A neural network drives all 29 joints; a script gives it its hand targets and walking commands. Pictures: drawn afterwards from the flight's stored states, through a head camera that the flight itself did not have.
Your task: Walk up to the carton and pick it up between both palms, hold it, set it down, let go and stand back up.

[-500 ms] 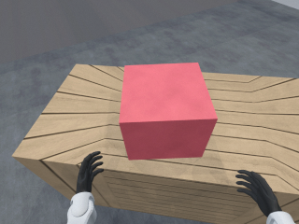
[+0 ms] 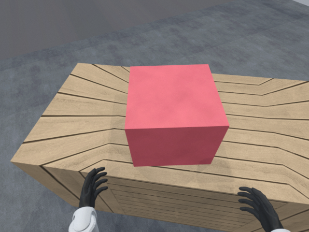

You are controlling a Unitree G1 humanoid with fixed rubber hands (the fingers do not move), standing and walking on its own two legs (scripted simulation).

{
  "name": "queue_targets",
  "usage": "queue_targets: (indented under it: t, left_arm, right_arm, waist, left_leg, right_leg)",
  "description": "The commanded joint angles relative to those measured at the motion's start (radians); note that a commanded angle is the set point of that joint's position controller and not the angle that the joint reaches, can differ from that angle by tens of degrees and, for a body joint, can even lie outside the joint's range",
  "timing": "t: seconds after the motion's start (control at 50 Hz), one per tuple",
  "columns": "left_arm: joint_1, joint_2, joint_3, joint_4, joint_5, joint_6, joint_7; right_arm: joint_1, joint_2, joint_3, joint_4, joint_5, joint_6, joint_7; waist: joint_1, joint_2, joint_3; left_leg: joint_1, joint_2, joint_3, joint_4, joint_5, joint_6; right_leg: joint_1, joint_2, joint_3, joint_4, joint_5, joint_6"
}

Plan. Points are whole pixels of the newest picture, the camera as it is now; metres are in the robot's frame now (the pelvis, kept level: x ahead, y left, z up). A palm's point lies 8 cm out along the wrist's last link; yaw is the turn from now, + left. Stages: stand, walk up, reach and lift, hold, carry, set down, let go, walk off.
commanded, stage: set down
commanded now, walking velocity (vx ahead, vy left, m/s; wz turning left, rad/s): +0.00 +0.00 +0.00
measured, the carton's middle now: (170, 115) +0.48 +0.02 -0.03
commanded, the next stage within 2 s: let go in 1.38 s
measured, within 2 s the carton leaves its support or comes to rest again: neither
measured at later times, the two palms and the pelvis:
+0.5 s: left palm (87, 209) +0.17 +0.22 -0.06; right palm (259, 228) +0.17 -0.22 -0.07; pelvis +0.01 +0.00 +0.00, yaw +0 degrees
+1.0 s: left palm (84, 220) +0.15 +0.23 -0.08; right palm (251, 227) +0.17 -0.21 -0.09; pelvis +0.01 +0.00 +0.00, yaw +0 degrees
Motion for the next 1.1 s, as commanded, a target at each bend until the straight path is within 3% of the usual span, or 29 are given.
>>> queue_targets:
  t: [0.0,0.18,0.5,0.64,0.82,1.08]
  left_arm:
    - [0.035,0.160,0.025,-0.199,0.079,-0.034,-0.025]
    - [0.067,0.181,0.032,-0.201,0.091,-0.002,-0.047]
    - [-0.013,0.219,0.043,-0.178,0.081,0.128,-0.073]
    - [-0.053,0.229,0.047,-0.160,0.095,0.205,-0.077]
    - [-0.089,0.263,0.068,-0.198,0.103,0.273,-0.096]
    - [-0.085,0.273,0.076,-0.182,0.122,0.311,-0.113]
  right_arm:
    - [-0.028,-0.078,-0.190,-0.096,-0.010,-0.051,-0.029]
    - [0.002,-0.038,-0.180,-0.080,-0.051,-0.048,-0.059]
    - [-0.027,0.061,-0.205,-0.090,-0.165,0.040,-0.112]
    - [-0.064,0.084,-0.223,-0.076,-0.218,0.096,-0.129]
    - [-0.086,0.122,-0.222,-0.110,-0.265,0.144,-0.156]
    - [-0.082,0.143,-0.246,-0.057,-0.322,0.153,-0.179]
  waist:
    - [-0.108,-0.069,-0.110]
    - [-0.105,-0.058,-0.090]
    - [-0.105,-0.053,-0.017]
    - [-0.103,-0.026,0.003]
    - [-0.100,-0.023,-0.011]
    - [-0.113,-0.011,-0.023]
  left_leg:
    - [0.015,-0.064,0.043,-0.128,0.105,0.021]
    - [0.046,-0.071,0.052,-0.129,0.161,0.013]
    - [0.055,-0.065,0.066,-0.159,0.083,0.022]
    - [0.061,-0.061,0.072,-0.164,0.080,0.020]
    - [0.054,-0.058,0.082,-0.161,0.091,0.022]
    - [0.076,-0.057,0.088,-0.139,0.144,0.012]
  right_leg:
    - [0.389,-0.017,0.075,-0.063,0.088,0.010]
    - [0.422,-0.014,0.065,-0.072,0.182,0.014]
    - [0.415,-0.024,0.048,-0.116,0.058,0.019]
    - [0.408,-0.019,0.027,-0.119,0.028,0.016]
    - [0.431,-0.026,0.025,-0.105,0.054,0.021]
    - [0.427,-0.029,0.011,-0.084,0.119,0.027]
